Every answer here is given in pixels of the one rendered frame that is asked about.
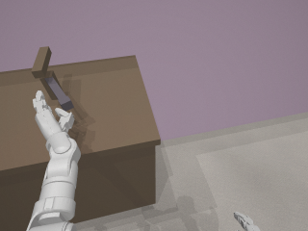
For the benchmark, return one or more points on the robot left forearm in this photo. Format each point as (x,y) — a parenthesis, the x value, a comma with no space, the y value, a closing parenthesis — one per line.
(56,201)

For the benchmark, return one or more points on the tap lever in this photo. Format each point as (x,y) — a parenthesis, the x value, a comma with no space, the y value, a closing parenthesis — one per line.
(64,100)

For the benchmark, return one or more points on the left robot hand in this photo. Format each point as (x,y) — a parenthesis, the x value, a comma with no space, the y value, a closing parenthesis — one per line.
(47,124)

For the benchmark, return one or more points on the counter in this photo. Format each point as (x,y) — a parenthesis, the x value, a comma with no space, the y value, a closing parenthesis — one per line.
(114,128)

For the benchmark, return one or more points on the left robot upper arm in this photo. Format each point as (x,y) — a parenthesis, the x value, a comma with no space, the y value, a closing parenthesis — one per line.
(59,226)

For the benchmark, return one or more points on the right robot hand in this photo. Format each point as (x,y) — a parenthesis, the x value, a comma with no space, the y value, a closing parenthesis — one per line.
(246,222)

